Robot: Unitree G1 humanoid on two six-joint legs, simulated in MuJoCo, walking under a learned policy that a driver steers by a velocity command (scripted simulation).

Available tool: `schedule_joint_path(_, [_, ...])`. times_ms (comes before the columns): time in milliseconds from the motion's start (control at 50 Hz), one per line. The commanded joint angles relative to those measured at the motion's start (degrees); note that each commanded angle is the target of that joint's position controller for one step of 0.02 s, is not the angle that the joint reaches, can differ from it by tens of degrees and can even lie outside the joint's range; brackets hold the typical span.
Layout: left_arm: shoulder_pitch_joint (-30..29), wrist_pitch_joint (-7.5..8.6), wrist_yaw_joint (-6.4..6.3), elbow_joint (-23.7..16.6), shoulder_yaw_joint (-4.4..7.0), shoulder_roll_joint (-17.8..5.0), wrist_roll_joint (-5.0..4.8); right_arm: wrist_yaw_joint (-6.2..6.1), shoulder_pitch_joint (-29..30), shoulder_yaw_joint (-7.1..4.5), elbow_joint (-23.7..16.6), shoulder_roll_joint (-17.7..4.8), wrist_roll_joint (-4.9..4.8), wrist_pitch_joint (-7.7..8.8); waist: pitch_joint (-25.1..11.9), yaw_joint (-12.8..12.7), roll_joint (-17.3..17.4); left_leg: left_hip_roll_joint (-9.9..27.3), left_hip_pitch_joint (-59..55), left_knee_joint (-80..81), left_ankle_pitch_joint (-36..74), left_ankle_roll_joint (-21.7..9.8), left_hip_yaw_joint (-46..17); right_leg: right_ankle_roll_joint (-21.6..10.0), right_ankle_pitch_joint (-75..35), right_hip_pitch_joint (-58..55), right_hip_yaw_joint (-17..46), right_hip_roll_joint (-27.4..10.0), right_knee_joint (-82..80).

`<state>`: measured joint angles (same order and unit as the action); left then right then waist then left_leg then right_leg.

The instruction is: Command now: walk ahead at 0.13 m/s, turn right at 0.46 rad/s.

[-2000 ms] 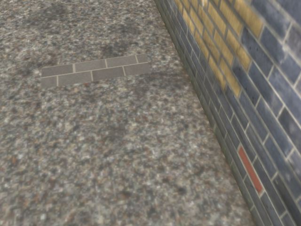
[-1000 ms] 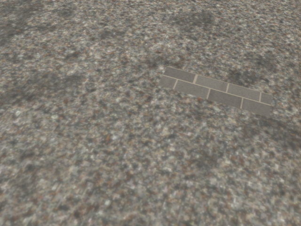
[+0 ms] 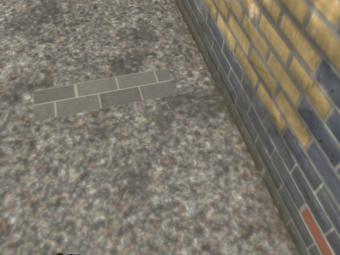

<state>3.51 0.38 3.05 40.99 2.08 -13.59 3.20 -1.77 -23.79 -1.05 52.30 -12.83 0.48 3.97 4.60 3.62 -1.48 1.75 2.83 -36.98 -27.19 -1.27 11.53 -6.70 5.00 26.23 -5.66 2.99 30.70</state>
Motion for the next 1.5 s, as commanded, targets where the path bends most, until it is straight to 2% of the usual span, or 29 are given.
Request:
schedule_joint_path(20, [18.42,0.91,-2.89,-0.54,5.16,-17.79,-0.64,0.03,-7.89,-0.62,-6.04,-4.04,-1.07,0.50,-26.41,-5.31,-10.18,-4.07,28.56,-44.66,-11.21,0.81,-9.40,-16.07,-38.60,-43.02,41.79,-29.71,-3.15])
schedule_joint_path(40, [16.83,0.09,-3.29,-0.29,5.07,-13.16,-2.90,0.39,-3.30,-1.48,-4.79,-8.53,0.52,-0.58,-25.98,-7.63,0.16,-1.01,29.83,-45.29,-4.31,0.91,-14.25,-17.84,-29.25,-37.67,35.09,-26.70,-7.21])
schedule_joint_path(60, [11.84,-0.05,-3.86,-0.68,3.30,-8.65,-3.08,0.80,1.05,-0.99,-6.05,-6.99,0.46,-0.54,-17.09,-6.52,-0.24,0.25,31.18,-42.04,-1.20,0.98,-13.58,-16.32,-23.75,-29.51,27.92,-23.75,-10.18])
schedule_joint_path(80, [8.69,-0.06,-4.23,-0.40,1.54,-3.67,-2.72,1.02,2.77,-0.52,-5.22,-5.56,0.70,-0.54,-12.48,-5.04,2.23,2.10,29.20,-35.50,0.58,1.05,-13.96,-13.08,-22.08,-23.04,22.32,-20.62,-12.68])
schedule_joint_path(120, [7.34,0.59,-5.01,1.42,-0.05,-0.81,-2.45,1.27,0.29,-0.11,-2.92,-3.97,2.34,-2.25,-9.85,-2.68,0.49,2.09,19.48,-27.44,3.64,1.64,-13.58,-9.19,-29.20,-14.10,13.93,-16.51,-14.61])
schedule_joint_path(200, [7.23,2.05,-5.09,3.59,0.14,-4.34,-2.17,1.34,-0.63,-0.41,-1.15,-3.78,2.07,-4.11,-9.57,-1.33,-2.99,-0.75,15.16,-16.48,5.83,1.29,-13.23,-5.72,-23.67,-12.37,8.09,-14.70,-15.46])
schedule_joint_path(320, [9.37,-0.04,-6.05,4.42,1.42,-6.67,-2.36,1.69,7.88,-1.56,-4.92,-4.42,2.27,-5.29,-3.68,-4.02,-4.31,0.47,22.08,-13.31,5.63,1.89,-11.28,-6.40,6.12,-11.45,10.17,-17.84,-19.16])
schedule_joint_path(420, [9.28,-0.40,-6.10,4.66,2.20,-7.32,-1.57,2.03,9.58,-1.73,-7.41,-3.46,1.71,-5.55,-5.43,-4.19,-3.94,0.10,20.73,-7.76,2.55,1.01,-9.53,-7.57,1.42,-14.43,9.00,-20.14,-15.26])
schedule_joint_path(480, [8.37,-0.90,-5.93,4.73,2.82,-8.89,-2.02,2.22,6.96,-1.74,-8.27,-2.86,0.51,-5.67,-7.75,-2.45,-4.51,-1.47,13.16,4.10,7.06,-0.50,-7.15,-4.77,-2.86,-14.38,5.52,-19.31,-8.77])
schedule_joint_path(500, [9.64,-1.18,-5.56,5.08,2.90,-8.66,-1.62,2.41,5.89,-2.07,-7.99,-4.06,0.09,-5.33,-7.81,-2.20,-2.93,-1.80,8.77,10.34,12.89,-1.61,-8.76,-1.75,-1.88,-12.04,3.23,-17.81,-4.89])
schedule_joint_path(520, [11.59,-1.55,-5.02,5.04,2.65,-6.81,-1.37,2.23,5.20,-2.99,-8.42,-7.82,0.76,-4.82,-6.95,-2.58,5.97,4.50,6.41,20.29,13.66,-3.31,-19.41,2.71,6.81,-7.69,-1.37,-13.88,4.68])
schedule_joint_path(540, [10.29,-1.83,-5.02,1.44,1.51,-2.47,-2.13,2.01,6.48,-5.02,-10.53,-16.42,0.87,-4.80,-3.92,-3.47,20.06,20.31,4.20,23.71,29.08,-10.51,-42.46,7.65,28.21,7.84,-4.72,-2.73,14.78])
schedule_joint_path(560, [5.26,-2.75,-5.45,1.01,1.89,-5.22,-1.39,1.44,1.44,-5.42,-8.68,-15.36,1.09,-5.10,-3.13,0.41,12.59,20.68,6.24,21.67,37.72,-16.08,-39.76,7.69,30.59,8.00,3.57,-2.66,25.30])
schedule_joint_path(600, [7.45,-3.00,-4.98,1.91,2.08,-5.49,-2.40,0.96,7.20,-4.46,-9.27,-11.18,0.28,-5.56,-2.77,-4.03,7.09,12.58,7.08,20.00,35.42,-13.46,-30.15,7.48,21.46,8.15,7.26,-3.82,29.11])
schedule_joint_path(660, [9.61,-2.61,-4.34,2.93,2.71,-7.30,-1.12,1.21,10.76,-4.00,-11.39,-9.12,-0.42,-5.45,-7.63,-4.79,7.38,8.29,2.61,17.87,43.45,-11.58,-26.58,8.07,16.29,7.49,6.76,-2.85,32.63])
schedule_joint_path(820, [4.87,-2.99,-4.48,-0.23,1.95,-6.33,-2.05,1.03,4.96,-5.42,-10.48,-12.26,0.09,-5.60,-6.73,-1.45,7.96,8.22,-0.61,17.52,35.98,-12.98,-33.41,9.27,17.37,8.52,8.32,-2.66,22.52])
schedule_joint_path(960, [6.52,-1.27,-5.64,-0.34,1.18,-6.63,-2.89,1.57,8.67,-5.62,-10.88,-12.93,0.95,-6.09,-7.68,-2.73,8.55,6.51,4.92,16.19,37.72,-11.85,-36.66,7.54,18.95,-3.29,8.61,-0.98,12.59])
schedule_joint_path(1020, [10.99,-0.42,-5.27,0.82,0.90,-6.26,-2.92,1.50,9.62,-5.40,-9.87,-12.00,0.74,-6.52,-8.13,-5.71,8.25,3.03,12.52,17.01,12.16,-9.22,-38.29,5.59,17.00,-16.08,7.30,0.01,-0.65])
schedule_joint_path(1040, [13.83,0.14,-5.20,2.35,0.76,-5.42,-2.82,1.09,10.12,-4.89,-9.84,-10.24,0.43,-6.46,-7.08,-7.22,6.68,0.05,17.73,15.34,1.84,-6.52,-36.58,4.52,12.61,-23.20,7.19,-0.88,-8.61])
schedule_joint_path(1060, [14.58,0.71,-5.48,2.74,1.09,-8.27,-1.75,0.79,9.36,-3.73,-10.27,-5.79,0.51,-6.09,-5.59,-7.07,-3.46,-5.79,24.78,5.07,-6.65,-3.42,-30.87,3.06,24.69,-26.40,19.40,-10.09,-16.20])
schedule_joint_path(1080, [15.31,0.96,-5.35,2.29,2.28,-14.96,-1.46,0.63,10.27,-3.14,-11.90,-4.35,0.47,-5.42,-4.92,-7.84,-13.34,-14.75,32.21,-5.84,-6.46,-1.73,-21.42,-1.10,40.76,-25.91,38.50,-22.00,-25.28])
schedule_joint_path(1100, [15.18,0.79,-4.69,4.06,3.27,-15.90,-0.42,0.78,14.39,-4.01,-12.61,-9.21,2.25,-4.96,0.30,-7.33,-10.12,-10.53,34.89,-12.78,-2.57,-2.05,-21.83,-5.60,44.29,-18.05,42.68,-23.82,-26.37])
schedule_joint_path(1120, [12.42,1.11,-4.27,3.84,2.33,-11.54,-1.13,1.47,13.33,-4.23,-11.59,-10.06,2.13,-4.46,2.10,-5.11,-7.24,-8.50,34.75,-15.73,2.31,-1.85,-22.62,-5.35,41.68,-17.16,39.19,-20.94,-26.06])
schedule_joint_path(1160, [10.24,2.18,-3.85,4.15,1.72,-8.12,-2.23,2.87,9.70,-4.10,-8.45,-9.75,2.23,-3.73,0.62,-2.95,-6.15,-6.88,33.88,-18.52,9.53,-0.66,-18.87,-2.72,29.05,-20.02,28.78,-15.19,-25.27])
schedule_joint_path(1200, [14.06,3.32,-3.66,6.16,1.50,-6.79,-2.63,3.69,11.22,-3.65,-7.93,-8.22,2.85,-3.40,-0.49,-4.03,-4.88,-5.20,35.78,-20.33,13.30,-0.07,-15.73,-3.12,21.67,-23.06,24.59,-13.66,-24.75])
schedule_joint_path(1320, [24.42,4.92,-3.53,11.45,1.24,-5.40,-3.36,3.94,21.76,-2.34,-10.87,-5.62,2.80,-2.81,1.37,-7.58,-4.40,-0.53,41.01,-12.10,19.30,2.70,-11.49,-5.80,10.38,-26.57,23.07,-14.06,-24.81])
schedule_joint_path(1420, [26.22,5.15,-4.02,13.38,1.56,-7.22,-2.99,3.81,26.57,-1.85,-11.71,-5.23,1.37,-1.75,1.15,-8.29,-5.35,-1.79,32.61,-2.20,17.26,3.26,-9.43,-5.77,-5.58,-23.38,21.48,-13.21,-20.45])
schedule_joint_path(1460, [24.89,4.95,-4.11,13.14,1.77,-7.25,-2.75,3.83,26.13,-1.74,-12.09,-4.88,1.04,-1.83,0.31,-7.00,-5.95,-2.66,25.45,1.98,13.87,2.35,-9.11,-5.22,-9.49,-20.55,21.46,-13.02,-17.78])
schedule_joint_path(1500, [22.47,4.78,-4.15,12.75,1.94,-8.34,-2.88,2.99,19.87,-2.13,-10.71,-5.42,0.54,-1.34,-1.54,-2.93,-4.30,-3.76,13.37,8.35,16.58,0.97,-9.45,-3.52,-12.91,-16.47,23.13,-13.70,-13.69])
